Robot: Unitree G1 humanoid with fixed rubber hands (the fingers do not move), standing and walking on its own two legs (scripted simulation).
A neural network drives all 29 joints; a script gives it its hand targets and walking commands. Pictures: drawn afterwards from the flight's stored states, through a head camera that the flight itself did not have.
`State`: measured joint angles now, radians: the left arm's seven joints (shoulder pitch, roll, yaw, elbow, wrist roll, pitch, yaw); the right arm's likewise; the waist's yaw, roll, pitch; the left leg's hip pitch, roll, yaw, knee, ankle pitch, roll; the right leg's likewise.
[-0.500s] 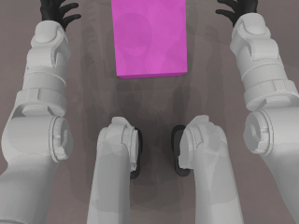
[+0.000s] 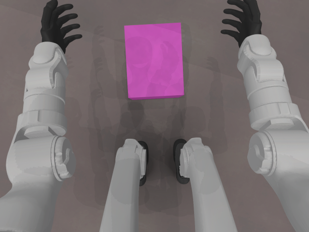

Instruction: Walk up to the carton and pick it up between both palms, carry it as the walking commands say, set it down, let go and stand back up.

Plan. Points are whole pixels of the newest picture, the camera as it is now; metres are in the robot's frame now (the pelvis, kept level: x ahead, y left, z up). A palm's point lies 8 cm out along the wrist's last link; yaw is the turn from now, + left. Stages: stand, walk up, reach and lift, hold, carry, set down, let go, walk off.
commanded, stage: set down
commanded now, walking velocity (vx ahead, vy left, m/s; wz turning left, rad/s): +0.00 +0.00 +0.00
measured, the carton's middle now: (154, 65) +0.56 +0.02 -0.48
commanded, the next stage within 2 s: let go in 0.44 s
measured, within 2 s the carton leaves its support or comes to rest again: neither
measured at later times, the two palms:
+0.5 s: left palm (20, 19) +0.51 +0.23 +0.02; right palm (283, 6) +0.53 -0.17 +0.01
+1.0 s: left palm out of the picture +0.36 +0.24 +0.10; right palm out of the picture +0.38 -0.22 +0.10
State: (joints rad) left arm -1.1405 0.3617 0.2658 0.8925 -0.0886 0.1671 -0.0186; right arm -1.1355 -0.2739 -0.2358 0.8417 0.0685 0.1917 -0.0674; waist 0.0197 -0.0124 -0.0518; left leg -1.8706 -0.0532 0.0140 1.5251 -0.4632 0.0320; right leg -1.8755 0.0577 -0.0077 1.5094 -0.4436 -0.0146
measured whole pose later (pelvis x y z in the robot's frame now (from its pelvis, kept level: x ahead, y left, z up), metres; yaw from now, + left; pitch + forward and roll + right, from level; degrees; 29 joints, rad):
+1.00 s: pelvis +0.08 +0.00 +0.19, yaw +1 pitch +24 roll +0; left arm -0.22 0.22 0.14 0.63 0.01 0.03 -0.08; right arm -0.24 -0.18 -0.13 0.60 -0.03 0.05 0.01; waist 0.01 0.01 -0.08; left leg -0.81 -0.06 -0.02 0.67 -0.28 0.03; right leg -0.82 0.05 0.03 0.67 -0.27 -0.02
